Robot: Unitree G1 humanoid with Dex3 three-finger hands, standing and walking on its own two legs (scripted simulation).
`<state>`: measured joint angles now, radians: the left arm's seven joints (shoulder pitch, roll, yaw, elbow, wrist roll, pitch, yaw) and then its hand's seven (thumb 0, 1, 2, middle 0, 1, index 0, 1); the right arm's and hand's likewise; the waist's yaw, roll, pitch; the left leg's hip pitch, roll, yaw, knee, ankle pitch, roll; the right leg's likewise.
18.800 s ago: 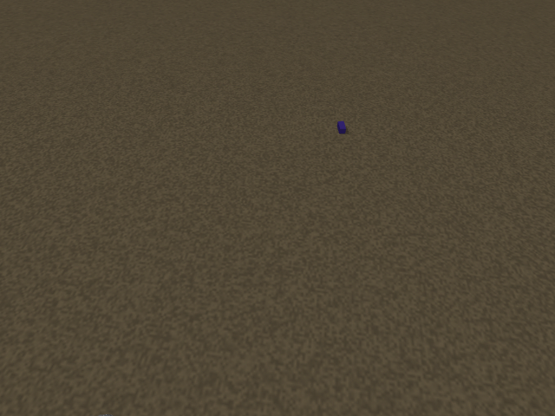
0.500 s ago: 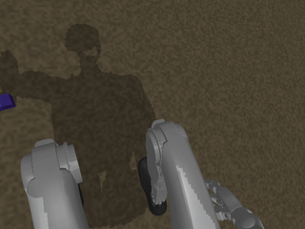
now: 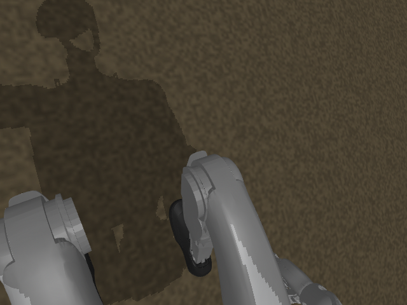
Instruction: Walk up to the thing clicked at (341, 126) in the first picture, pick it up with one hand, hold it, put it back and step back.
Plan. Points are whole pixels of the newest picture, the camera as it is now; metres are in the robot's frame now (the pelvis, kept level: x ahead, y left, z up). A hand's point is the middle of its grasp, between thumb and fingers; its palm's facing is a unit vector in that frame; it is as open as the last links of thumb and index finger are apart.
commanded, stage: rest palm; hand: left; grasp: from above
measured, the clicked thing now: out of the picture +0.42 +0.36 -0.28
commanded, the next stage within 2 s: close in 0.82 s
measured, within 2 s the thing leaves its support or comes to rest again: neither
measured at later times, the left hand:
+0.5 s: hand out of the picture +0.41 +0.35 -0.25, palm faces -0.42 -0.23 -0.88, open 14.0 cm
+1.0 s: hand out of the picture +0.41 +0.35 -0.26, palm faces -0.41 -0.22 -0.89, open 13.5 cm
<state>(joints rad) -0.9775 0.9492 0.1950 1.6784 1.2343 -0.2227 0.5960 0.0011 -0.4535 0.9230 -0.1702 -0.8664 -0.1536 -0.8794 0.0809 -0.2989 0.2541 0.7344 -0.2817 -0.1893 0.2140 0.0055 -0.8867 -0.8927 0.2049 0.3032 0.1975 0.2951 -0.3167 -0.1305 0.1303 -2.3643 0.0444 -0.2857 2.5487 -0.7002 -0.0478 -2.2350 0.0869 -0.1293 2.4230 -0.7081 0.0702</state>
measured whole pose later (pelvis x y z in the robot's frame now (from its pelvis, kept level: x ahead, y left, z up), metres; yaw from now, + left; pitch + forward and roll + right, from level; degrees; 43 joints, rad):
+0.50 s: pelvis +0.00 +0.01 +0.00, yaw -2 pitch +26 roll -14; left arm -0.99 1.01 0.17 1.73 1.22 -0.23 0.62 0.00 -0.48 0.93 -0.14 -0.92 -0.13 -0.92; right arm 0.04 -0.32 0.29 0.72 -0.30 -0.25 0.26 0.00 -0.89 -0.90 0.20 0.30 0.20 0.29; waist -0.32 -0.16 0.17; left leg -2.35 0.04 -0.31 2.57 -0.72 -0.03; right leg -2.20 0.09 -0.15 2.41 -0.72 0.08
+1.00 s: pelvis +0.00 +0.01 +0.00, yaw -3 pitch +25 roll -15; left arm -0.99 1.03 0.16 1.77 1.21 -0.21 0.67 0.00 -0.39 0.86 -0.18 -0.92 -0.18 -0.90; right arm 0.03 -0.33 0.33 0.71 -0.31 -0.29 0.28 0.00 -0.89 -0.90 0.20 0.30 0.20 0.29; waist -0.33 -0.18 0.19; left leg -2.35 0.05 -0.33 2.59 -0.71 -0.02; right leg -2.18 0.10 -0.16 2.41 -0.70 0.09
